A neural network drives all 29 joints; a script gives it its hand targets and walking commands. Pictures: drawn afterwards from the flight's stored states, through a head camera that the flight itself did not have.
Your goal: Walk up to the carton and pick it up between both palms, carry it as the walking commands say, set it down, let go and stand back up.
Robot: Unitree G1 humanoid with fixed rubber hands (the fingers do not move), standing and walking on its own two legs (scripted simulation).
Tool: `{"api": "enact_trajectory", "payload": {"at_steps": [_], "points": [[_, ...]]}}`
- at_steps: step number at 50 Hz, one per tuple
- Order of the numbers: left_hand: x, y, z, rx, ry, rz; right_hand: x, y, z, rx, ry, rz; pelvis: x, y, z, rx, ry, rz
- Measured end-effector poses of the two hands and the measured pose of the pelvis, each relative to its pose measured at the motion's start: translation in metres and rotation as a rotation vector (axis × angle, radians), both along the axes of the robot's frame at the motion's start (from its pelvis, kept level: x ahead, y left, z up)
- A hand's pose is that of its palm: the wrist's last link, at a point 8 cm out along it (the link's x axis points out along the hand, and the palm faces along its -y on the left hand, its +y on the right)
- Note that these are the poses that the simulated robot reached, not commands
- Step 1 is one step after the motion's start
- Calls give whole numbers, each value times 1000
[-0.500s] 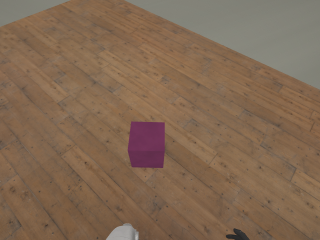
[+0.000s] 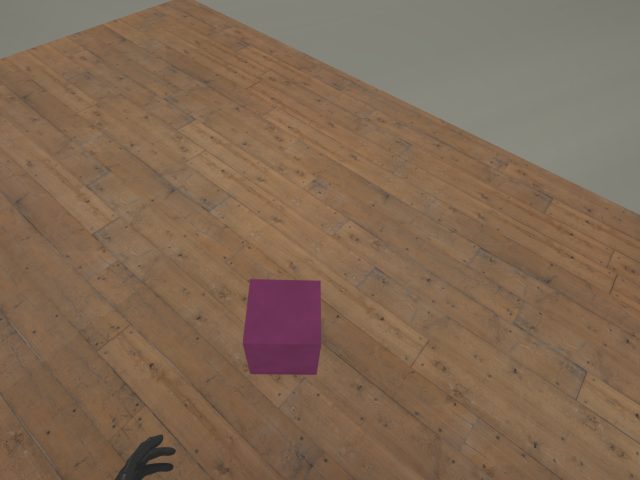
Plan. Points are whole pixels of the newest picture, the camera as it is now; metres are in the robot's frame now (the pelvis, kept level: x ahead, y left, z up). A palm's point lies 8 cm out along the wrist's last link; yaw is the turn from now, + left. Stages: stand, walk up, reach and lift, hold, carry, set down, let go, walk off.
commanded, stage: walk up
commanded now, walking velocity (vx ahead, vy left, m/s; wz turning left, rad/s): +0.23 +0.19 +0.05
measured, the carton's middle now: (284, 328) +0.59 +0.08 -0.65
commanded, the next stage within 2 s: none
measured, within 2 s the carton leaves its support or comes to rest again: neither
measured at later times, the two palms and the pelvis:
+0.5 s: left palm out of the picture +0.00 +0.27 -0.15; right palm out of the picture +0.13 -0.20 -0.14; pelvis +0.07 +0.03 -0.01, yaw +3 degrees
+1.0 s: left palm out of the picture +0.13 +0.30 -0.11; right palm out of the picture +0.13 -0.20 -0.15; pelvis +0.08 +0.03 +0.00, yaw +3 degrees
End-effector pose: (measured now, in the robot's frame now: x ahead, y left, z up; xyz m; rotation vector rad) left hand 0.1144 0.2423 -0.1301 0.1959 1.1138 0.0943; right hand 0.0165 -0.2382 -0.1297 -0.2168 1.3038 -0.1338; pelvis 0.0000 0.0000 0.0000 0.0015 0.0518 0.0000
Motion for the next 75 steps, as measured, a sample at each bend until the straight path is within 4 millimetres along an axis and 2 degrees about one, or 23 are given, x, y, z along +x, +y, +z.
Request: {"api": "enact_trajectory", "payload": {"at_steps": [3, 5, 10, 16, 20, 23, 25, 27, 30, 35, 38, 41, 44, 51, 56, 60, 63, 67, 71, 75], "points": [[0, -17, -1, 21, 24, 9, 4, -11, -10, 28, 17, -9, 8, -15, -3, 24, 8, -4], [-8, -24, 1, 41, 37, 40, 12, -16, -15, 49, 30, 4, 14, -22, -3, 29, 0, 9], [-60, -24, 8, 76, 167, 115, 43, -18, -15, 96, 9, 39, 29, -26, 4, 51, -9, 31], [-118, -15, 11, 70, 346, 164, 80, -5, -10, 106, -25, 61, 45, -14, 7, 48, -8, 34], [-131, -1, 3, 40, 409, 187, 99, 11, -8, 79, -19, 82, 55, 4, 3, 16, 13, 56], [-125, 15, -15, 9, 411, 191, 110, 25, -12, 39, -22, 94, 64, 22, -8, -17, 5, 71], [-112, 23, -21, -2, 410, 168, 114, 35, -7, 25, -40, 69, 70, 30, -8, -9, -7, 54], [-87, 30, -21, -9, 371, 152, 115, 40, -3, 10, -46, 56, 76, 36, -5, -14, -15, 46], [-40, 40, -21, -6, 262, 123, 114, 43, 0, -13, -34, 48, 79, 41, -3, -20, -21, 45], [28, 49, -13, 32, 103, 78, 110, 41, -2, -23, -24, 32, 80, 40, -4, -15, -20, 36], [57, 48, -5, 61, 41, 43, 104, 37, -8, -7, -15, 10, 80, 35, -6, 1, -17, 14], [73, 41, 3, 91, 0, 30, 98, 32, -18, 25, 4, -4, 80, 27, -9, 26, -16, 7], [65, 40, 10, 117, 4, 60, 102, 32, -26, 61, 22, 15, 82, 24, -9, 31, -25, 26], [4, 58, 16, 147, 157, 127, 118, 46, -23, 105, 32, 59, 82, 37, 1, 52, -6, 57], [-32, 78, 2, 110, 229, 178, 123, 68, -22, 79, 50, 103, 77, 60, -3, 24, 4, 103], [-46, 99, -24, 56, 264, 183, 124, 89, -22, 30, 31, 113, 75, 86, -16, -11, -18, 113], [-44, 107, -24, 29, 288, 170, 120, 100, -12, 11, 21, 94, 76, 97, -10, -9, -25, 96], [-29, 116, -20, 15, 259, 153, 120, 107, -5, -13, 17, 87, 79, 107, -5, -18, -19, 88], [-11, 118, -17, 15, 233, 125, 122, 108, -4, -13, -12, 68, 82, 109, -4, -12, -1, 67], [14, 112, -12, 27, 181, 94, 119, 103, -9, -4, -6, 50, 85, 103, -5, 4, 10, 49]]}}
